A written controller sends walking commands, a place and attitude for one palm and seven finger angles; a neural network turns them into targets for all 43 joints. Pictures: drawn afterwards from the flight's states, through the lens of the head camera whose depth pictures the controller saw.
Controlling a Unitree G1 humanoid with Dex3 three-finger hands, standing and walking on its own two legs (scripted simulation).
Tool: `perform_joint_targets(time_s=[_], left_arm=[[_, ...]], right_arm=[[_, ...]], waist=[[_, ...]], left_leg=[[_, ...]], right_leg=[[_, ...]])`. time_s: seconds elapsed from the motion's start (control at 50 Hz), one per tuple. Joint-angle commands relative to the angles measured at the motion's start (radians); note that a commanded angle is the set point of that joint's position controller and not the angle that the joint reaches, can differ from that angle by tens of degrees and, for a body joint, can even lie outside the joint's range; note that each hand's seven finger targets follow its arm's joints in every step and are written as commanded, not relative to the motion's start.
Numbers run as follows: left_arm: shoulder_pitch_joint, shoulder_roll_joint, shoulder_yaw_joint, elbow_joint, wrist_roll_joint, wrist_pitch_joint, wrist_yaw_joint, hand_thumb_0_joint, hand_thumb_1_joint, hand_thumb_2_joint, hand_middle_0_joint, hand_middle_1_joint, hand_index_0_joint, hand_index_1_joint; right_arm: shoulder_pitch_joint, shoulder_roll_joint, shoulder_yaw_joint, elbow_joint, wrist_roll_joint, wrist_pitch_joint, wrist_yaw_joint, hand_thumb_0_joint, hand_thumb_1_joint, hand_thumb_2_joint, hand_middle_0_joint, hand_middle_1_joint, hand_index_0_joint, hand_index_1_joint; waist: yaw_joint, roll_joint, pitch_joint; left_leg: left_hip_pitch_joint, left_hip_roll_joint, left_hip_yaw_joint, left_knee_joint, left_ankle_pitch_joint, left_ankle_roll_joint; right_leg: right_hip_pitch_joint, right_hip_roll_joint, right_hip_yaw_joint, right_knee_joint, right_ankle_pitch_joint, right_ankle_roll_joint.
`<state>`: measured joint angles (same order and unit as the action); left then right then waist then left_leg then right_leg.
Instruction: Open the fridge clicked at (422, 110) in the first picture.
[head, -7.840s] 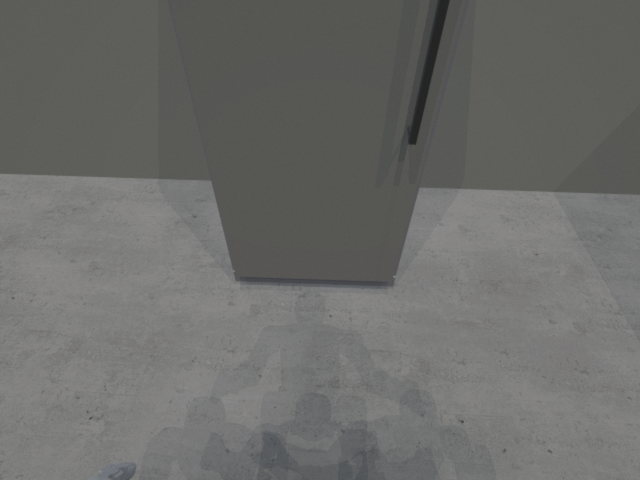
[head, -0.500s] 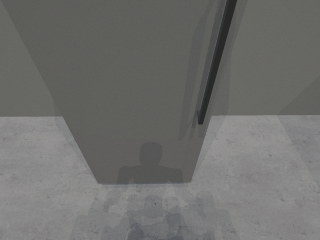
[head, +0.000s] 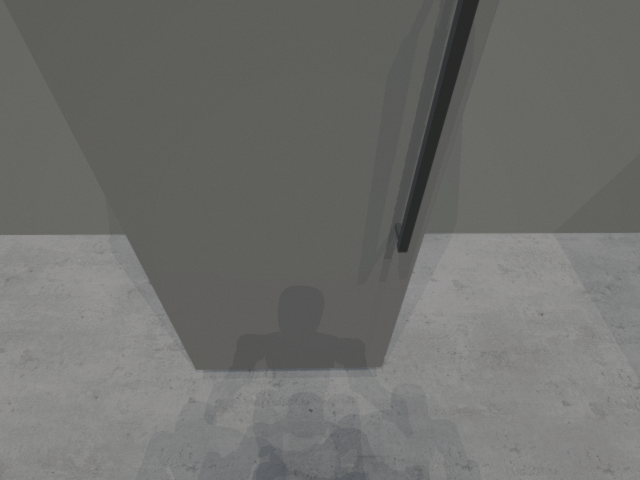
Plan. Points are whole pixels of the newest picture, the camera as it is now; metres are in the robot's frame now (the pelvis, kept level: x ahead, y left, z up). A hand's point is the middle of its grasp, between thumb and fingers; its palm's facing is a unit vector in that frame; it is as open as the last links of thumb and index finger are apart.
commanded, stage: look again from close up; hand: right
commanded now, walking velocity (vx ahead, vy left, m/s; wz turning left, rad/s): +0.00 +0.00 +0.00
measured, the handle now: (429, 124) +0.54 -0.12 +0.19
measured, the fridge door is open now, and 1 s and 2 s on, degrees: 0 0 0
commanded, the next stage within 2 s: shuffle to correct the standing spot in 0.14 s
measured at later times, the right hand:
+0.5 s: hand out of the picture +0.03 -0.20 -0.18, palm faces -0.04 +0.97 -0.24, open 7.4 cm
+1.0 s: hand out of the picture +0.08 -0.18 -0.19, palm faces -0.01 +0.97 -0.24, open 7.4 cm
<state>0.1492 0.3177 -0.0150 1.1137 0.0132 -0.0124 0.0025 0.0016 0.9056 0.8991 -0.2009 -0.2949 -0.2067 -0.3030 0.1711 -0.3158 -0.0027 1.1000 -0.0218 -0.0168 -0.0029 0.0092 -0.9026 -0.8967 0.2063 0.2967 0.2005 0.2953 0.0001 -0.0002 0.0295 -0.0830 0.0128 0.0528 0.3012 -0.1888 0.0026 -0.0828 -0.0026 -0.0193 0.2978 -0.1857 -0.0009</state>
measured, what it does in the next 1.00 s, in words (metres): shifts its weight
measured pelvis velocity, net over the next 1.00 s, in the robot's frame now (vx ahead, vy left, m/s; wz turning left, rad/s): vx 0.06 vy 0.00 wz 0.03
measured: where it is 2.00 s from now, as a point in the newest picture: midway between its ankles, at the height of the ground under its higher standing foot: outside the picture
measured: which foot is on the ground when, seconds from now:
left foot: down 0.00-1.00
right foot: down 0.00-1.00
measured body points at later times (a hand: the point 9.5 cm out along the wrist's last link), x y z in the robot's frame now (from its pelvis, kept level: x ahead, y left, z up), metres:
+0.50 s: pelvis +0.02 +0.01 -0.01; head +0.01 +0.00 +0.44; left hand +0.03 +0.26 -0.16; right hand +0.03 -0.25 -0.16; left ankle -0.01 +0.11 -0.75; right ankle -0.01 -0.12 -0.75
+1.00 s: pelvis +0.06 +0.00 -0.02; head +0.10 +0.01 +0.43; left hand +0.02 +0.21 -0.18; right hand +0.08 -0.23 -0.17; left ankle +0.01 +0.11 -0.75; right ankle +0.01 -0.11 -0.75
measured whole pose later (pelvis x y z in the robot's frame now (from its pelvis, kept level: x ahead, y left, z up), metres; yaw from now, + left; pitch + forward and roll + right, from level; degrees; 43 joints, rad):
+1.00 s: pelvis +0.06 +0.00 -0.02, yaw +2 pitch +1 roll +0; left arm 0.29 0.10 0.03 1.11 0.01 0.01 0.06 0.00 0.91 0.90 -0.20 -0.29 -0.21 -0.30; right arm 0.26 -0.17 -0.05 1.04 -0.03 0.00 -0.04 0.01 -0.91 -0.90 0.20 0.30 0.20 0.29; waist 0.02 0.00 0.07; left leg -0.19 0.02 0.07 0.53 -0.35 0.01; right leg -0.19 -0.03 -0.11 0.55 -0.35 0.00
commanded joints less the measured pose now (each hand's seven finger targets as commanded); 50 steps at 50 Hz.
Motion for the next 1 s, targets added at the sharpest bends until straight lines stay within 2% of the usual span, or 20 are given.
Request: perform_joint_targets(time_s=[0.0,0.22,0.24,0.3,0.38,0.44,0.52,0.54,0.58,0.6,0.62,0.64,0.68,0.7,0.74,0.8,0.84,0.9,0.94,0.98], left_arm=[[-0.029,0.194,0.042,-0.051,-0.004,-0.025,0.015,0.000,0.900,0.900,-0.200,-0.300,-0.200,-0.300],[-0.029,0.200,0.042,-0.051,-0.005,-0.025,0.015,0.000,0.900,0.900,-0.200,-0.300,-0.200,-0.300],[-0.012,0.151,0.030,-0.041,-0.002,-0.019,0.015,0.000,0.900,0.900,-0.200,-0.300,-0.200,-0.300],[0.045,0.072,0.013,-0.014,0.004,-0.004,0.014,0.000,0.900,0.900,-0.200,-0.300,-0.200,-0.300],[0.081,0.074,0.026,-0.013,0.006,0.003,0.013,0.000,0.900,0.900,-0.200,-0.300,-0.200,-0.300],[0.098,0.051,0.030,-0.016,0.005,-0.001,0.013,0.000,0.900,0.900,-0.200,-0.300,-0.200,-0.300],[0.125,-0.014,0.026,-0.023,0.004,-0.016,0.018,0.000,0.900,0.900,-0.200,-0.300,-0.200,-0.300],[0.126,-0.029,0.027,-0.031,0.005,-0.017,0.020,0.000,0.900,0.900,-0.200,-0.300,-0.200,-0.300],[0.111,-0.050,0.029,-0.042,0.004,-0.019,0.026,0.000,0.900,0.900,-0.200,-0.300,-0.200,-0.300],[0.140,-0.071,0.028,-0.031,-0.001,-0.019,0.030,0.000,0.900,0.900,-0.200,-0.300,-0.200,-0.300],[0.200,-0.088,0.026,-0.006,-0.006,-0.021,0.033,0.000,0.900,0.900,-0.200,-0.300,-0.200,-0.300],[0.275,-0.076,0.034,0.029,-0.004,-0.028,0.038,0.000,0.900,0.900,-0.200,-0.300,-0.200,-0.300],[0.336,-0.034,0.039,0.065,-0.011,-0.027,0.061,0.000,0.900,0.900,-0.200,-0.300,-0.200,-0.300],[0.323,-0.027,0.039,0.067,-0.014,-0.022,0.067,0.000,0.900,0.900,-0.200,-0.300,-0.200,-0.300],[0.313,-0.029,0.048,0.053,-0.013,-0.016,0.072,0.000,0.900,0.900,-0.200,-0.300,-0.200,-0.300],[0.304,-0.034,0.062,0.031,-0.011,-0.006,0.077,0.000,0.900,0.900,-0.200,-0.300,-0.200,-0.300],[0.278,-0.037,0.075,0.010,-0.010,-0.004,0.076,0.000,0.900,0.900,-0.200,-0.300,-0.200,-0.300],[0.269,-0.070,0.084,-0.014,-0.008,0.003,0.072,0.000,0.900,0.900,-0.200,-0.300,-0.200,-0.300],[0.257,-0.116,0.077,-0.022,-0.007,0.008,0.063,0.000,0.900,0.900,-0.200,-0.300,-0.200,-0.300],[0.222,-0.141,0.066,-0.025,-0.007,0.013,0.054,0.000,0.900,0.900,-0.200,-0.300,-0.200,-0.300]], right_arm=[[-0.013,-0.193,-0.035,-0.055,0.006,-0.017,-0.014,0.000,-0.900,-0.900,0.200,0.300,0.200,0.300],[-0.019,-0.200,-0.035,-0.054,0.006,-0.018,-0.013,0.000,-0.900,-0.900,0.200,0.300,0.200,0.300],[0.004,-0.152,-0.026,-0.043,0.008,-0.012,-0.015,0.000,-0.900,-0.900,0.200,0.300,0.200,0.300],[0.049,-0.071,-0.008,-0.020,0.008,0.007,-0.016,0.000,-0.900,-0.900,0.200,0.300,0.200,0.300],[0.082,-0.059,-0.019,-0.029,-0.001,0.018,-0.006,0.000,-0.900,-0.900,0.200,0.300,0.200,0.300],[0.138,-0.041,-0.024,-0.023,-0.003,0.012,-0.001,0.000,-0.900,-0.900,0.200,0.300,0.200,0.300],[0.243,-0.036,-0.042,0.002,0.003,-0.003,-0.007,0.000,-0.900,-0.900,0.200,0.300,0.200,0.300],[0.287,-0.052,-0.052,0.010,0.003,-0.007,-0.012,0.000,-0.900,-0.900,0.200,0.300,0.200,0.300],[0.304,-0.021,-0.057,0.012,0.003,-0.012,-0.024,0.000,-0.900,-0.900,0.200,0.300,0.200,0.300],[0.280,0.000,-0.054,0.009,0.001,-0.011,-0.030,0.000,-0.900,-0.900,0.200,0.300,0.200,0.300],[0.241,0.023,-0.048,0.001,0.004,-0.007,-0.034,0.000,-0.900,-0.900,0.200,0.300,0.200,0.300],[0.226,0.059,-0.040,-0.007,0.007,-0.003,-0.035,0.000,-0.900,-0.900,0.200,0.300,0.200,0.300],[0.221,0.091,-0.025,-0.013,0.011,0.008,-0.048,0.000,-0.900,-0.900,0.200,0.300,0.200,0.300],[0.223,0.080,-0.027,-0.014,0.013,0.014,-0.052,0.000,-0.900,-0.900,0.200,0.300,0.200,0.300],[0.227,0.090,-0.029,-0.015,0.011,0.024,-0.049,0.000,-0.900,-0.900,0.200,0.300,0.200,0.300],[0.229,0.102,-0.039,-0.038,0.005,0.035,-0.046,0.000,-0.900,-0.900,0.200,0.300,0.200,0.300],[0.243,0.102,-0.046,-0.049,-0.002,0.033,-0.040,0.000,-0.900,-0.900,0.200,0.300,0.200,0.300],[0.261,0.073,-0.058,-0.061,-0.006,0.025,-0.046,0.000,-0.900,-0.900,0.200,0.300,0.200,0.300],[0.258,0.051,-0.058,-0.065,-0.005,0.019,-0.051,0.000,-0.900,-0.900,0.200,0.300,0.200,0.300],[0.228,0.038,-0.055,-0.066,-0.002,0.016,-0.051,0.000,-0.900,-0.900,0.200,0.300,0.200,0.300]], waist=[[-0.005,-0.001,-0.043],[-0.004,-0.006,-0.041],[-0.005,0.005,-0.047],[0.001,-0.001,-0.012],[0.000,-0.011,0.062],[-0.013,0.013,0.110],[-0.034,0.117,0.084],[-0.043,0.169,0.069],[-0.043,0.135,0.093],[-0.021,0.106,0.092],[0.014,0.065,0.066],[0.034,-0.024,0.041],[0.030,-0.215,0.009],[0.020,-0.211,0.035],[0.020,-0.176,0.070],[0.014,-0.138,0.046],[0.003,-0.092,0.000],[0.000,0.044,-0.074],[-0.004,0.116,-0.102],[-0.007,0.137,-0.082]], left_leg=[[0.010,0.129,-0.106,-0.042,0.180,0.016],[0.011,0.127,-0.109,-0.047,0.172,0.017],[0.007,0.123,-0.106,-0.050,0.153,0.010],[-0.040,0.107,-0.113,-0.038,0.018,0.000],[-0.144,0.076,-0.121,0.021,-0.180,0.010],[-0.155,0.076,-0.144,0.025,-0.238,0.024],[-0.024,0.147,-0.244,-0.010,-0.161,0.086],[0.040,0.196,-0.296,-0.028,-0.097,0.123],[0.049,0.252,-0.316,-0.004,0.172,0.172],[0.016,0.241,-0.261,0.039,0.294,0.165],[-0.043,0.197,-0.189,0.109,0.377,0.127],[-0.105,0.103,-0.102,0.209,0.401,0.069],[-0.160,0.043,-0.009,0.267,0.118,-0.006],[-0.192,0.033,-0.007,0.261,-0.079,-0.011],[-0.251,0.033,0.000,0.268,-0.183,-0.020],[-0.225,0.039,0.005,0.249,-0.122,-0.012],[-0.171,0.047,0.001,0.208,0.033,-0.004],[-0.030,0.121,-0.056,0.217,0.547,0.022],[0.043,0.192,-0.098,0.218,0.730,0.062],[0.040,0.225,-0.119,0.194,0.732,0.095]], right_leg=[[-0.015,-0.128,0.097,-0.036,0.186,-0.012],[-0.017,-0.127,0.098,-0.040,0.178,-0.011],[-0.009,-0.128,0.088,-0.032,0.160,-0.005],[-0.024,-0.122,0.061,-0.021,0.038,0.010],[-0.072,-0.135,0.065,-0.013,-0.189,-0.010],[-0.139,-0.125,0.064,0.017,-0.249,-0.023],[-0.252,-0.061,-0.037,0.220,-0.135,-0.005],[-0.315,-0.046,-0.071,0.306,-0.164,0.004],[-0.358,-0.072,-0.065,0.366,-0.246,0.012],[-0.302,-0.085,-0.057,0.302,-0.216,0.012],[-0.172,-0.096,-0.047,0.156,-0.075,0.009],[-0.027,-0.119,-0.012,0.112,0.249,-0.002],[0.107,-0.231,0.056,0.148,0.955,-0.057],[0.127,-0.256,0.074,0.143,1.105,-0.073],[0.161,-0.268,0.081,0.133,1.149,-0.098],[0.122,-0.262,0.072,0.145,1.033,-0.109],[0.087,-0.241,0.053,0.173,0.878,-0.096],[-0.051,-0.158,-0.013,0.252,0.557,-0.035],[-0.139,-0.107,-0.055,0.283,0.281,-0.003],[-0.185,-0.082,-0.054,0.293,0.043,0.013]])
